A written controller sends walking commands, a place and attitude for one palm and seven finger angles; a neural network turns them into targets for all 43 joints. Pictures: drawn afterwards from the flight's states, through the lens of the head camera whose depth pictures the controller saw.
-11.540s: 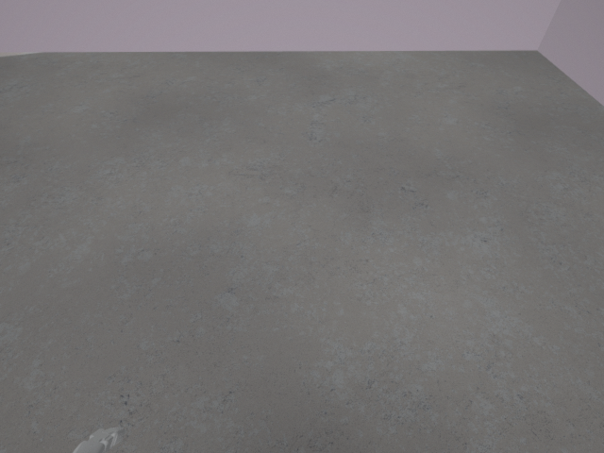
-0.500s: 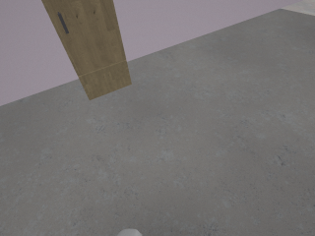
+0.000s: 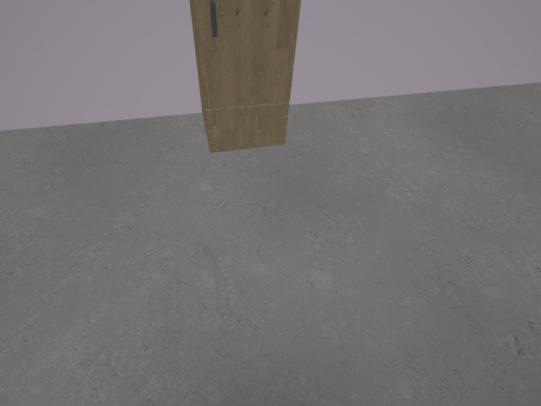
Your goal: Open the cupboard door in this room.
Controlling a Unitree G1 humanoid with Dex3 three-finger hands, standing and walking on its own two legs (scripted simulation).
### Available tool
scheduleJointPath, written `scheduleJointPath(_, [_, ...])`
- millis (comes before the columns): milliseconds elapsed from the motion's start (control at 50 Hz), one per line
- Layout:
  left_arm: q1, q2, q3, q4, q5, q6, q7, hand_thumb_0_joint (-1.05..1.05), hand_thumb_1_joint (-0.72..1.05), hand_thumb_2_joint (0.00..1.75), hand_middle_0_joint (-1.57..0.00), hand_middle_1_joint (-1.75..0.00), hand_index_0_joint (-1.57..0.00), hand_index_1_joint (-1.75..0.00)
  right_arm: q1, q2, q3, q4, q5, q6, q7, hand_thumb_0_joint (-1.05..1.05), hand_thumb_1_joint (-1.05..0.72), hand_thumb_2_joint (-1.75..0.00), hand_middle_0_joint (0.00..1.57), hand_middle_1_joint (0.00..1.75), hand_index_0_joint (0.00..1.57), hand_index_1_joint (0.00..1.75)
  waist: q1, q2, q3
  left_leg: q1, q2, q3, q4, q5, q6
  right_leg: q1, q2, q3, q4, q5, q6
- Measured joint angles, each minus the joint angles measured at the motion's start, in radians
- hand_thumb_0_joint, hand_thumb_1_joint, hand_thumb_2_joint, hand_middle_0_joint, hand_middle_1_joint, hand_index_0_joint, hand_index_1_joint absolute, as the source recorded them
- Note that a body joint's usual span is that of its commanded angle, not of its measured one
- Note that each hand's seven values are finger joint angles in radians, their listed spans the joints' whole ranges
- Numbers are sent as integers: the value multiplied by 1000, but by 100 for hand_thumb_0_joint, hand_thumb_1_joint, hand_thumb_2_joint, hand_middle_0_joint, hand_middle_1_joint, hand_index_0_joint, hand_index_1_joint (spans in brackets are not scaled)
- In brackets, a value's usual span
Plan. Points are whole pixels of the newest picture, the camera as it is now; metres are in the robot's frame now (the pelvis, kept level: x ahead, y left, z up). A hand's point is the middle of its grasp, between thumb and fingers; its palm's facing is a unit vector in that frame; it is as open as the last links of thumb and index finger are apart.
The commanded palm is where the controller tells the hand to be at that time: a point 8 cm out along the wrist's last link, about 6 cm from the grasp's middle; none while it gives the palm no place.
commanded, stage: turn or walk to find it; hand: left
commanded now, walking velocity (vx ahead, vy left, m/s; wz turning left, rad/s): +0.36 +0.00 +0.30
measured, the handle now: (213, 18) +1.49 +0.32 -0.04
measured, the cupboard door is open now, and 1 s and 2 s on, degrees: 0 0 0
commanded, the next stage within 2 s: stand and wait in 0.66 s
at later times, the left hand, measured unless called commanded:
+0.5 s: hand out of the picture +0.10 +0.12 -0.16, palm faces +0.21 -0.95 -0.25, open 7.2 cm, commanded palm none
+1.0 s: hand (174, 350) +0.25 +0.19 -0.19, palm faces +0.30 -0.94 -0.17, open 7.4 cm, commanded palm none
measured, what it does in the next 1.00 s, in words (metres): walks ahead: right foot, then left foot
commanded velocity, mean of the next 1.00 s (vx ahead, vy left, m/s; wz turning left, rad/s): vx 0.23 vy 0.00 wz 0.14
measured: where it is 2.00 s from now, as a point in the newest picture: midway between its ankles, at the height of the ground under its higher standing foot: (259, 373)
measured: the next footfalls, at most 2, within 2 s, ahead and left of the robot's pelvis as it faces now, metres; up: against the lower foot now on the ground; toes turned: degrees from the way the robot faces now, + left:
right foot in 0.26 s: +0.15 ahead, -0.16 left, +0.00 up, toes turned -2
left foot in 0.78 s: +0.37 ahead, +0.14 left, +0.00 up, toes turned +22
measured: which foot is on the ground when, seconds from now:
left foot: down 0.00-0.26, up 0.28-0.76, down 0.78-1.00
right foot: up 0.00-0.24, down 0.26-0.78, up 0.80-1.00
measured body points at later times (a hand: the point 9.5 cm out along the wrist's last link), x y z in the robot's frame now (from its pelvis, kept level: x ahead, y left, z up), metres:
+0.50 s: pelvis +0.13 -0.06 +0.00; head +0.14 -0.10 +0.45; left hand +0.09 +0.17 -0.14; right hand +0.17 -0.31 -0.17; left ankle +0.12 +0.10 -0.64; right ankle +0.11 -0.16 -0.74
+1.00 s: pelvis +0.30 +0.03 -0.01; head +0.32 +0.05 +0.44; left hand +0.23 +0.24 -0.17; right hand +0.47 -0.15 -0.15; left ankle +0.33 +0.12 -0.74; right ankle +0.31 -0.11 -0.68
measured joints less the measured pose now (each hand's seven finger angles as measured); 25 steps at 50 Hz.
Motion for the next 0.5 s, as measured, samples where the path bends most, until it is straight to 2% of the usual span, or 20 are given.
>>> scheduleJointPath(120, [-33,-11,-6,-17,0,-12,-7,1,91,90,-20,-30,-19,-30,88,11,-6,29,-2,-15,0,0,-91,-89,20,30,20,30,-33,9,-9,48,-20,-35,-60,10,-7,3,1,8,-135,11,9])
scheduleJointPath(240, [-70,-47,-17,-44,-4,-37,-16,1,91,90,-20,-30,-19,-30,164,-6,-19,85,-7,-1,-2,1,-91,-89,20,30,20,30,-59,44,0,65,-16,-70,-7,-56,-40,92,22,-23,-435,29,-1])
scheduleJointPath(260, [-69,-50,-20,-50,-3,-49,-17,1,91,90,-20,-30,-19,-30,178,-8,-21,95,-6,1,-2,1,-91,-89,20,30,20,30,-58,46,-1,54,-16,-77,38,-88,-47,129,27,-30,-499,48,-4])
scheduleJointPath(280, [-70,-57,-22,-52,0,-65,-15,1,91,90,-20,-30,-20,-30,188,-12,-23,105,-3,4,-2,1,-91,-89,20,30,20,30,-54,56,1,28,-10,-84,115,-136,-39,143,35,-44,-515,94,-37])
scheduleJointPath(320, [-61,-80,-30,-52,0,-86,-5,1,91,90,-20,-30,-20,-30,189,-21,-30,128,-2,23,0,1,-91,-89,20,30,20,30,-45,77,8,-64,-3,-86,358,-225,-23,157,40,-78,-472,68,-88])
scheduleJointPath(340, [-44,-91,-33,-48,-2,-93,-1,1,91,90,-20,-30,-20,-30,183,-26,-33,135,-4,31,5,1,-91,-89,20,30,20,29,-37,79,6,-116,-2,-72,474,-215,-19,174,39,-88,-476,49,-100])
scheduleJointPath(400, [26,-112,-33,-9,-7,-100,16,0,92,90,-20,-30,-20,-30,147,-39,-45,130,-9,33,16,1,-91,-89,20,30,20,29,-24,66,-1,-249,19,-26,692,-92,-23,245,35,-94,-555,48,-107])
scheduleJointPath(500, [134,-106,-31,68,-7,-106,29,0,94,90,-20,-30,-20,-30,95,-44,-52,98,-9,19,19,1,-91,-90,20,29,20,29,-20,63,-9,-386,72,-23,742,83,-53,378,46,-142,-704,66,-102])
